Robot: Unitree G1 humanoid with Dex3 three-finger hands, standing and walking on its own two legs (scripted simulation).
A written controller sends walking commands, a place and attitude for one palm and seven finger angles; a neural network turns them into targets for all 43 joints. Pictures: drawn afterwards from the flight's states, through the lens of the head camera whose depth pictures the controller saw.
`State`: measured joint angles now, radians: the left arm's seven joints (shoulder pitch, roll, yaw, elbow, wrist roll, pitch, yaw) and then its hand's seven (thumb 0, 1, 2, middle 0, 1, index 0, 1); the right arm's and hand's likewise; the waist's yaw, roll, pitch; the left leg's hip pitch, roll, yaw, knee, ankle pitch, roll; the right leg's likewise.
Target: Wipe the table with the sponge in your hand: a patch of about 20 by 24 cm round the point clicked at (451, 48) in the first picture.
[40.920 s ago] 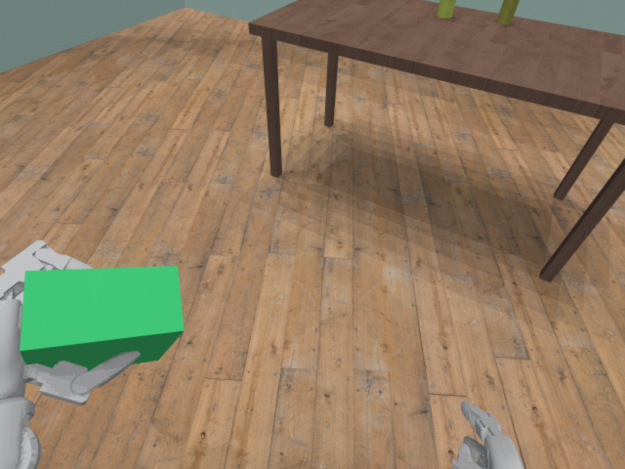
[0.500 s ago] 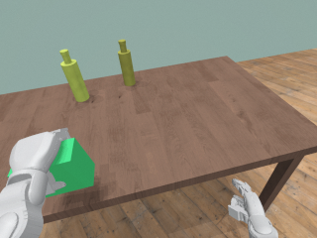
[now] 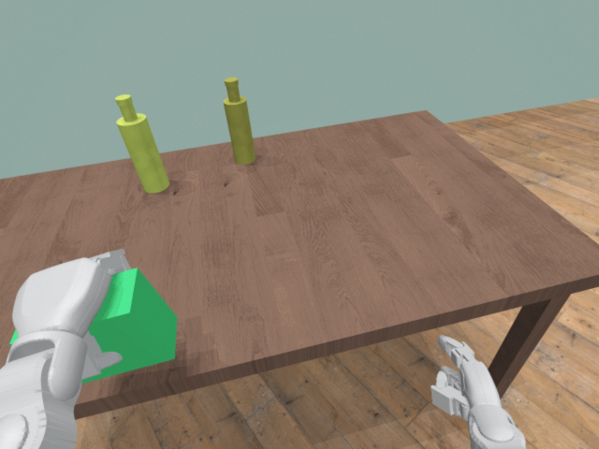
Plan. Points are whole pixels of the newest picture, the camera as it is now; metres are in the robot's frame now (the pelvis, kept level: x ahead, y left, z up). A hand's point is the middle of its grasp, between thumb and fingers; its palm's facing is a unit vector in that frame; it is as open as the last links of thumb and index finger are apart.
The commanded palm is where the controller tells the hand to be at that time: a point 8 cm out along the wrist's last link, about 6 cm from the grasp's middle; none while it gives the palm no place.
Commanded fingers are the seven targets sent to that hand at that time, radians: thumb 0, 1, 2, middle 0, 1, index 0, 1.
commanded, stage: bring the sponge back beside the body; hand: left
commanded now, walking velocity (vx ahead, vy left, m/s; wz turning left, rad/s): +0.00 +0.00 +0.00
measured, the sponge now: (113, 336) +0.19 +0.28 +0.09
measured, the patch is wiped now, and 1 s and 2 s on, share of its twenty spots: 1.00 1.00 1.00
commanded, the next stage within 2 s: step back with the hand held close in 0.06 s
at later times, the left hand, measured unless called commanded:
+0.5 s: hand (110, 283) +0.20 +0.25 +0.19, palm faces +0.38 -0.84 -0.39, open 9.9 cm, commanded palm +0.15 +0.30 +0.20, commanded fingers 0.00 0.10 1.30 -1.20 -1.60 -1.20 -1.60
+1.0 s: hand (60, 317) +0.16 +0.28 +0.18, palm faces +0.45 -0.81 -0.38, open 9.9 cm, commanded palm +0.11 +0.32 +0.20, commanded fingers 0.00 0.10 1.30 -1.20 -1.60 -1.20 -1.60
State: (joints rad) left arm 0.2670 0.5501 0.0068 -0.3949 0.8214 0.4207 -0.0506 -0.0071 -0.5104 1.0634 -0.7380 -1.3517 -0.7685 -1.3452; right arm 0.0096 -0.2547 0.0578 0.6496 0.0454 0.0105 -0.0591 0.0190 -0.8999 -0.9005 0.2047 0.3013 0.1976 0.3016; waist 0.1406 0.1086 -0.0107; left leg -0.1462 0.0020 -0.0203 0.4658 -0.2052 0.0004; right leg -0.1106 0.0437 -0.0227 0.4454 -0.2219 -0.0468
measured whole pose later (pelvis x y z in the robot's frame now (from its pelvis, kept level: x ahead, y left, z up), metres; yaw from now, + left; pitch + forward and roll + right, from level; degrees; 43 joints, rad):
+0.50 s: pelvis +0.00 +0.01 -0.01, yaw +2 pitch +1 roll -2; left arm 0.46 0.43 0.38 -0.62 -0.09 -0.09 0.12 -0.01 -0.51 1.06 -0.74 -1.35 -0.77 -1.34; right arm 0.27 -0.25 0.03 0.57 0.02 -0.01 -0.08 0.02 -0.90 -0.90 0.21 0.30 0.20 0.30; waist -0.02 0.00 -0.04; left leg -0.39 -0.02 -0.06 0.66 -0.29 0.02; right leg -0.34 0.03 -0.06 0.59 -0.27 -0.03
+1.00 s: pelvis -0.05 +0.03 -0.03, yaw +2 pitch +1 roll -2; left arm 0.45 0.43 0.41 -0.63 -0.05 -0.14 0.15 -0.01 -0.51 1.06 -0.74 -1.35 -0.77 -1.34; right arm 0.18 -0.22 0.02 0.55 0.00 -0.06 -0.07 0.02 -0.90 -0.90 0.21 0.30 0.20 0.30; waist 0.00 -0.01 -0.03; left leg -0.50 -0.02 -0.02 0.73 -0.26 0.05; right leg -0.46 0.02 -0.04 0.70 -0.29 0.00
